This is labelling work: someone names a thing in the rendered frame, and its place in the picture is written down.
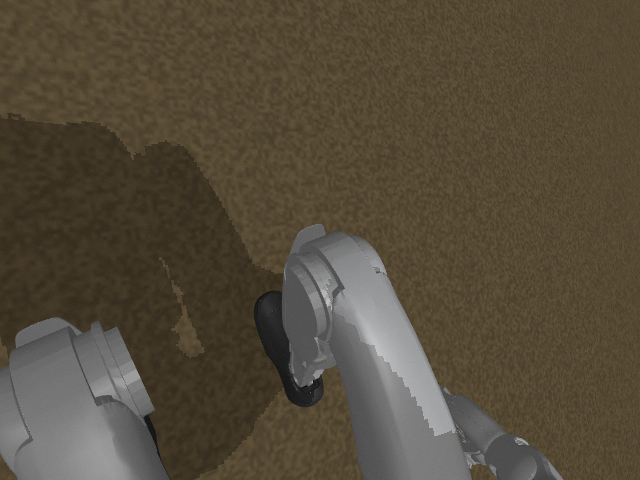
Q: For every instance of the right robot foot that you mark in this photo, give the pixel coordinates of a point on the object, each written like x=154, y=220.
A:
x=268, y=320

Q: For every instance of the right robot hand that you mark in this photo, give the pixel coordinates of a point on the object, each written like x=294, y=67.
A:
x=474, y=424

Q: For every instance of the left robot foot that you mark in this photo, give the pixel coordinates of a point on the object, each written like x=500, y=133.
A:
x=153, y=434

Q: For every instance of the right robot arm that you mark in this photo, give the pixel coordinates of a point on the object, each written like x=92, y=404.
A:
x=510, y=457

